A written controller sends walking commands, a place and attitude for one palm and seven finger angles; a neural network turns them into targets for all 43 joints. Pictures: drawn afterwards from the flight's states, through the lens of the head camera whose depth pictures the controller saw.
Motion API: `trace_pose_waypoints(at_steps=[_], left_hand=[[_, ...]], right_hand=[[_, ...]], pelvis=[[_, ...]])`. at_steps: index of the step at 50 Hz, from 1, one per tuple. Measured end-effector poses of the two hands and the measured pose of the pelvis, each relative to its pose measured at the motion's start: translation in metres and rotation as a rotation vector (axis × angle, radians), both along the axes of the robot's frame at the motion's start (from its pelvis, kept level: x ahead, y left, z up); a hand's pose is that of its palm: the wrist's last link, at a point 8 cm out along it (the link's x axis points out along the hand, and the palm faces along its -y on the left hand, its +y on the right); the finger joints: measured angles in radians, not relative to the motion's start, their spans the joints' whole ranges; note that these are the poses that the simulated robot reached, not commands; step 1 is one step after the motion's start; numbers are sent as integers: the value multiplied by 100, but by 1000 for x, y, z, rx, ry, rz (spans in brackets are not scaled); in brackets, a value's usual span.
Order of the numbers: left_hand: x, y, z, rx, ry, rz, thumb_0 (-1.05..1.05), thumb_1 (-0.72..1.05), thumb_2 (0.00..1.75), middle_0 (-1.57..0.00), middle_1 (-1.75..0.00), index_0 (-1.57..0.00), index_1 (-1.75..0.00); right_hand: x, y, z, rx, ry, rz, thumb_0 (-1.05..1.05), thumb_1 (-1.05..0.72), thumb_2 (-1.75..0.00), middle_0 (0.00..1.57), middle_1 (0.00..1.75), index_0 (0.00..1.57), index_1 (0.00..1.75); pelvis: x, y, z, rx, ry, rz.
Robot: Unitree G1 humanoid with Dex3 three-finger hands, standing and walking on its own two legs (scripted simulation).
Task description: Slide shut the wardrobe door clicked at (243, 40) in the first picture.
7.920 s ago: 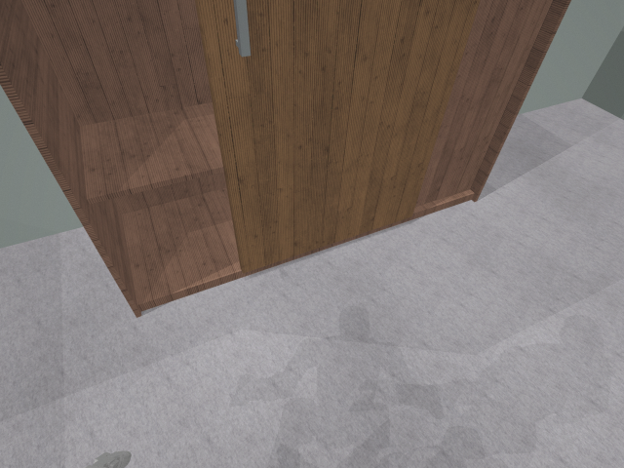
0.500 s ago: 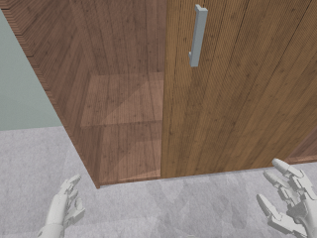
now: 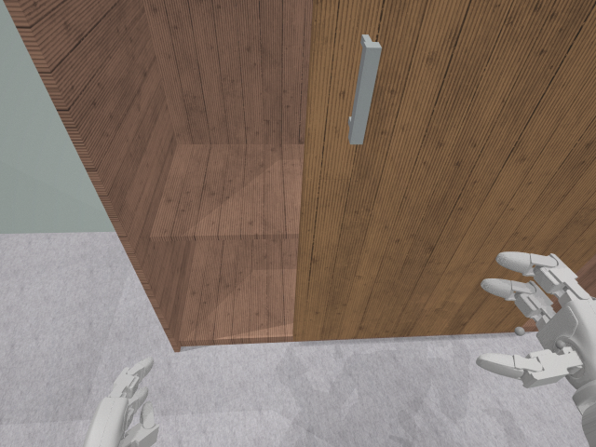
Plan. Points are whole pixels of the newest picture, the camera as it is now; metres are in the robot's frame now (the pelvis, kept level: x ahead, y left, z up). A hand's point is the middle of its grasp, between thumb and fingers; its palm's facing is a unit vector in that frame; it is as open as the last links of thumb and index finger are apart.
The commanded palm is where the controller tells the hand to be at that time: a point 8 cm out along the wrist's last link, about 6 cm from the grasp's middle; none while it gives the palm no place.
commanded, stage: raise the hand with hooked fingers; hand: right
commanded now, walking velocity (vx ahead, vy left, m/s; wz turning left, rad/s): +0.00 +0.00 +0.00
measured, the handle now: (360, 91) +0.58 -0.07 +0.22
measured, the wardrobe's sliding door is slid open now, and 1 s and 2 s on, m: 0.39 0.39 0.39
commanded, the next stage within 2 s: move the hooked fingers beside the handle in 1.04 s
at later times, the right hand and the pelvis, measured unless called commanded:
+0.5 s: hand out of the picture +0.25 -0.29 +0.23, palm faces +0.03 +0.98 -0.19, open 13.9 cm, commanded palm +0.23 -0.33 +0.24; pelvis +0.00 +0.00 +0.01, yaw -2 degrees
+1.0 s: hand out of the picture +0.29 -0.27 +0.24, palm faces +0.07 +0.99 -0.14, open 13.9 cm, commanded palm +0.25 -0.30 +0.24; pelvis +0.01 +0.02 +0.01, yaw -1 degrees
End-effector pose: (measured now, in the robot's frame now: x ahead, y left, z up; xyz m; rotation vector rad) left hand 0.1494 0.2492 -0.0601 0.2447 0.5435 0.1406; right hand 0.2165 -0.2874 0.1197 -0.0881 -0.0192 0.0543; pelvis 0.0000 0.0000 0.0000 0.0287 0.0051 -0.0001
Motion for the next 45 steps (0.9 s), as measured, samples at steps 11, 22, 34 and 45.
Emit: trace_pose_waypoints(at_steps=[11, 22, 34, 45], left_hand=[[43, -48, 31, -45, -126, -115, 2, 90, 90, -20, -30, -20, -30], [39, -63, 21, -82, -54, -159, 2, 90, 90, -20, -30, -20, -30], [28, -27, 8, -87, 4, -103, 2, 90, 90, -20, -30, -20, -30], [38, -3, 17, -67, -42, -66, 2, 90, 90, -20, -30, -20, -30]], right_hand=[[6, -40, 73, -46, -184, -59, -1, 39, -35, 29, 112, 30, 113], [11, -46, 93, -82, -101, -46, -1, 48, -30, 30, 119, 30, 119], [32, -59, 118, -73, -40, -84, -1, 50, -30, 30, 120, 30, 120], [36, -25, 123, -65, -182, -44, -2, 50, -30, 31, 120, 31, 120]], pelvis=[[-2, -10, 9, 2, -56, -17], [-7, -8, 14, -4, -68, -26], [-5, 5, 15, -10, -57, -27], [12, 19, 15, -18, -69, -9]])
